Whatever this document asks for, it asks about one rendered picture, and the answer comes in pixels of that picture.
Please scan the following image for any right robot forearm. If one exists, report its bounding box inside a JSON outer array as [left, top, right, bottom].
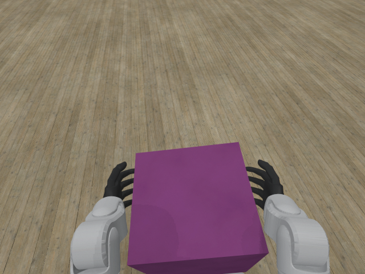
[[263, 194, 330, 274]]

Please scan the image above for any left robot hand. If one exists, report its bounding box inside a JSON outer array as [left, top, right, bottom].
[[103, 162, 135, 208]]

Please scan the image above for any right robot hand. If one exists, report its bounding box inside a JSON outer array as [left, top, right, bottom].
[[246, 159, 284, 210]]

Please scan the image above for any left robot forearm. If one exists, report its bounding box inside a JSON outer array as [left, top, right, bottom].
[[70, 196, 128, 274]]

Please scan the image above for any carton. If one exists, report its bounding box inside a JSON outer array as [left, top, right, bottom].
[[127, 142, 269, 274]]

